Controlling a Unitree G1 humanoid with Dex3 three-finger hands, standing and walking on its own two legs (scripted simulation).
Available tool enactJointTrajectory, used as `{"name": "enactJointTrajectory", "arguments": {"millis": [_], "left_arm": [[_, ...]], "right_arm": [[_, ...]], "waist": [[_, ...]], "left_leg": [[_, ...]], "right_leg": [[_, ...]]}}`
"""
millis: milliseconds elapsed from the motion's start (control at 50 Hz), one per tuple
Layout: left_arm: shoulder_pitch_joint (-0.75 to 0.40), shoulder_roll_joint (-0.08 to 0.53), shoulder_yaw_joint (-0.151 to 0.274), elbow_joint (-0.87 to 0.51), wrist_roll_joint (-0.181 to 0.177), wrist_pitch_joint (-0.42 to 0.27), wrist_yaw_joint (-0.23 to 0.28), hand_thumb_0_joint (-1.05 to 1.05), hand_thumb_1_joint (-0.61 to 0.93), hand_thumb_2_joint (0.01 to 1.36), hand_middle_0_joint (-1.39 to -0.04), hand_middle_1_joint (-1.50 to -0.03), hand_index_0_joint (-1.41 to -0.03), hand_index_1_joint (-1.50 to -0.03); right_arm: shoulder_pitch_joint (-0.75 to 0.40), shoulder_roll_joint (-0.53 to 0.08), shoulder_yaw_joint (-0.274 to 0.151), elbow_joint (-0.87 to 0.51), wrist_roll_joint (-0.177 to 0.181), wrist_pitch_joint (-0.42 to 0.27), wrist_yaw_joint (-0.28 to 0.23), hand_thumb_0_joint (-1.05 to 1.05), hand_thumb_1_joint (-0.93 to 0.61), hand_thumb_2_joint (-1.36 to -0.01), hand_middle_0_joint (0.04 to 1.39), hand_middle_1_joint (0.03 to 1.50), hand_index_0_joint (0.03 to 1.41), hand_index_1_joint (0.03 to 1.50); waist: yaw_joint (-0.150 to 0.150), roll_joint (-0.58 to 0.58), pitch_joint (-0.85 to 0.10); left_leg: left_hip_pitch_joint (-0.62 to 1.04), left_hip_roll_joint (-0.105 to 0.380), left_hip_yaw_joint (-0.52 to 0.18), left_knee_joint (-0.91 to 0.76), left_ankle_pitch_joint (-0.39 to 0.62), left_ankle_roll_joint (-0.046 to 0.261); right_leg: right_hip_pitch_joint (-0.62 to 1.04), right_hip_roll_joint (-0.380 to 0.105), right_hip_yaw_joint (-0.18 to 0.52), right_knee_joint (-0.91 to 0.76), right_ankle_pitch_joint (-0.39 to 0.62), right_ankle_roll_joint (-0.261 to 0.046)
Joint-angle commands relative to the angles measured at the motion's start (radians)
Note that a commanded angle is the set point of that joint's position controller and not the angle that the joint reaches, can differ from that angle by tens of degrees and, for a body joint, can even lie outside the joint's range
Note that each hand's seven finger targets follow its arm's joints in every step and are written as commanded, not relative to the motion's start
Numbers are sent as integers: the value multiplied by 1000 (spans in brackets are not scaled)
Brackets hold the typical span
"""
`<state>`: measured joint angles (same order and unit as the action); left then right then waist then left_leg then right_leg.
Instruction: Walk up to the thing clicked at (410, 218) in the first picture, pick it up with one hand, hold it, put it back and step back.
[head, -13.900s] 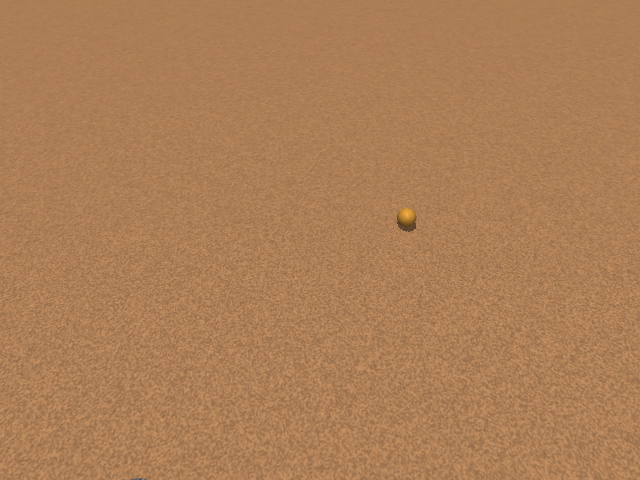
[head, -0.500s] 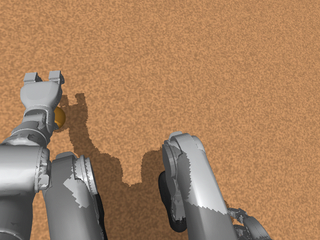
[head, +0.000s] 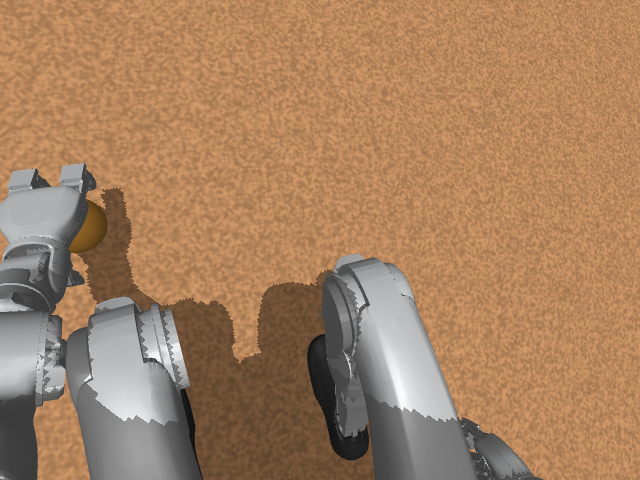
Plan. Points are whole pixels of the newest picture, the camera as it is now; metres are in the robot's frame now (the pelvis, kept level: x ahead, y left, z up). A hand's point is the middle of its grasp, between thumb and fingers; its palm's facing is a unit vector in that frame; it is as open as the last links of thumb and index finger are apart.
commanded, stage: rest palm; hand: left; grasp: from above
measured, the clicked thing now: (75, 225) +0.44 +0.26 -0.26
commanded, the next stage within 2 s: close in 1.30 s
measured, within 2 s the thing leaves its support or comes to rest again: neither
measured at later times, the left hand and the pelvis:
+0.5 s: hand (59, 234) +0.42 +0.27 -0.23, palm faces -0.48 -0.11 -0.87, open 13.6 cm; pelvis +0.00 +0.01 +0.00, yaw -3 degrees
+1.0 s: hand (56, 233) +0.43 +0.28 -0.24, palm faces -0.45 -0.10 -0.89, open 13.7 cm; pelvis +0.00 +0.01 +0.00, yaw -4 degrees
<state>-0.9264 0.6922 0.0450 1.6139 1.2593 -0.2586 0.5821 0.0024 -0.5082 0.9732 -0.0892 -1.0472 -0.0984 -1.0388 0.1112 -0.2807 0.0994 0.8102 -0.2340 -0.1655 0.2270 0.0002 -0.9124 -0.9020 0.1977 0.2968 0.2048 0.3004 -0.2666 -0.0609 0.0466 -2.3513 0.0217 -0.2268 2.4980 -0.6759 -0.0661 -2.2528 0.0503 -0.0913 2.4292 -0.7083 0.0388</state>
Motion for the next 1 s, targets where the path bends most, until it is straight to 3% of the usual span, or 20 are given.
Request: {"name": "enactJointTrajectory", "arguments": {"millis": [0, 60, 80, 120, 180, 260, 320, 380, 460, 480, 500, 520, 540, 560, 660, 740, 820, 900, 980], "left_arm": [[-279, 152, 41, -94, 45, 2, 159, 0, -498, 924, -51, -1034, -78, -1005], [-300, 140, 34, -37, 49, 51, 205, 0, -499, 934, -60, -1027, -82, -1002], [-310, 110, 13, 0, 37, 72, 206, 0, -491, 960, -68, -1033, -86, -1013], [-321, 148, 44, 4, 20, 95, 223, 0, -501, 948, -62, -1034, -82, -1012], [-330, 140, 35, 61, -13, 120, 196, 0, -472, 934, -58, -1053, -92, -1017], [-260, 173, 60, 78, -62, 128, 139, 0, -475, 935, -60, -1069, -92, -1034], [-279, 165, 25, 66, -63, 111, 99, 0, -466, 939, -64, -1100, -99, -1063], [-255, 190, 29, 34, -76, 82, 87, 0, -456, 954, -80, -1118, -113, -1082], [-270, 180, 8, 44, -53, 39, 98, 0, -471, 914, -57, -1108, -98, -1065], [-245, 186, 19, 41, -55, 29, 106, 0, -468, 913, -53, -1118, -96, -1072], [-271, 190, 10, 55, -49, 21, 115, 0, -475, 934, -56, -1106, -92, -1068], [-281, 201, 15, 42, -44, 11, 128, 0, -479, 926, -54, -1096, -89, -1058], [-282, 207, 5, 45, -30, 9, 137, 0, -482, 945, -57, -1107, -89, -1072], [-277, 233, 33, 45, -27, 4, 157, 0, -487, 963, -66, -1101, -90, -1074], [-264, 211, 12, 75, 16, 25, 211, 0, -481, 932, -58, -1095, -89, -1061], [-283, 236, 16, 81, 15, 72, 231, 0, -496, 939, -62, -1081, -84, -1056], [-302, 222, 15, 77, -25, 103, 212, 0, -499, 1002, -76, -1094, -85, -1084], [-300, 206, 0, 108, -48, 110, 172, 0, -496, 1012, -85, -1101, -90, -1095], [-285, 207, -14, 74, -59, 97, 146, 0, -496, 1018, -85, -1117, -91, -1109]], "right_arm": [[167, -275, -77, 24, -26, -27, 12, 0, -898, -899, 200, 300, 200, 300], [166, -283, -81, 31, -41, -42, 39, 0, -900, -900, 200, 300, 200, 300], [157, -277, -71, 22, -42, -50, 50, 0, -900, -900, 200, 300, 200, 300], [167, -292, -69, 33, -46, -55, 61, 0, -901, -901, 200, 300, 200, 300], [175, -291, -54, 24, -52, -77, 84, 0, -901, -900, 200, 300, 200, 300], [189, -290, -45, 36, -48, -95, 93, 0, -903, -902, 200, 300, 200, 300], [185, -276, -16, 32, -48, -109, 101, 0, -907, -904, 200, 300, 200, 300], [174, -295, -20, 25, -34, -105, 94, 0, -907, -905, 200, 300, 199, 300], [177, -297, 1, 17, -37, -106, 95, 0, -907, -905, 200, 300, 200, 300], [167, -302, 0, 16, -32, -102, 90, 0, -905, -904, 200, 300, 199, 300], [168, -304, 7, 10, -35, -105, 91, 0, -905, -904, 200, 300, 200, 300], [171, -307, 10, 13, -39, -108, 91, 0, -904, -903, 200, 300, 200, 300], [157, -307, 15, 8, -38, -111, 91, 0, -906, -904, 200, 300, 200, 300], [162, -328, 3, 16, -43, -110, 87, 0, -906, -905, 200, 300, 200, 300], [145, -328, -3, 21, -60, -123, 92, 0, -905, -905, 200, 300, 200, 300], [146, -340, -17, 22, -55, -135, 95, 0, -907, -906, 200, 300, 199, 300], [154, -341, -19, 32, -51, -153, 109, 0, -907, -906, 200, 300, 199, 300], [157, -329, 7, 25, -48, -170, 121, 0, -908, -907, 200, 300, 199, 299], [137, -336, 17, 21, -47, -179, 122, 0, -910, -908, 200, 299, 199, 299]], "waist": [[-43, 397, -644], [-63, 378, -619], [-77, 372, -602], [-70, 365, -616], [-91, 335, -604], [-58, 328, -653], [-80, 315, -633], [-60, 331, -632], [-84, 323, -594], [-71, 322, -604], [-89, 312, -581], [-88, 314, -571], [-88, 312, -563], [-85, 317, -567], [-96, 347, -521], [-102, 345, -487], [-103, 349, -517], [-111, 380, -531], [-95, 414, -556]], "left_leg": [[521, -2, 152, -241, 115, 59], [496, 2, 152, -227, 144, 58], [489, 4, 151, -214, 155, 59], [482, 9, 146, -214, 182, 63], [471, 12, 139, -188, 178, 75], [478, 13, 136, -186, 201, 83], [467, 11, 132, -176, 179, 87], [469, 14, 123, -198, 152, 84], [463, 15, 116, -193, 149, 80], [456, 18, 113, -198, 155, 80], [441, 16, 113, -187, 144, 82], [444, 16, 110, -191, 142, 79], [433, 18, 109, -186, 135, 79], [444, 18, 106, -196, 129, 76], [445, 20, 105, -208, 78, 66], [432, 21, 101, -220, 36, 65], [443, 25, 93, -206, 91, 65], [479, 27, 87, -196, 144, 65], [519, 30, 81, -207, 154, 58]], "right_leg": [[285, 37, -138, -247, 209, -70], [270, 38, -133, -255, 241, -66], [262, 37, -131, -247, 258, -65], [293, 41, -127, -262, 289, -58], [309, 39, -125, -260, 304, -46], [381, 39, -126, -266, 319, -43], [381, 40, -133, -257, 306, -42], [393, 49, -141, -267, 275, -49], [369, 53, -156, -255, 277, -50], [385, 63, -155, -264, 286, -50], [369, 58, -156, -263, 281, -47], [364, 57, -160, -265, 271, -47], [363, 62, -157, -263, 269, -49], [356, 61, -161, -269, 253, -51], [326, 68, -164, -267, 193, -59], [290, 65, -161, -285, 142, -60], [297, 62, -163, -270, 202, -55], [320, 58, -174, -242, 273, -51], [335, 61, -184, -233, 281, -55]]}}
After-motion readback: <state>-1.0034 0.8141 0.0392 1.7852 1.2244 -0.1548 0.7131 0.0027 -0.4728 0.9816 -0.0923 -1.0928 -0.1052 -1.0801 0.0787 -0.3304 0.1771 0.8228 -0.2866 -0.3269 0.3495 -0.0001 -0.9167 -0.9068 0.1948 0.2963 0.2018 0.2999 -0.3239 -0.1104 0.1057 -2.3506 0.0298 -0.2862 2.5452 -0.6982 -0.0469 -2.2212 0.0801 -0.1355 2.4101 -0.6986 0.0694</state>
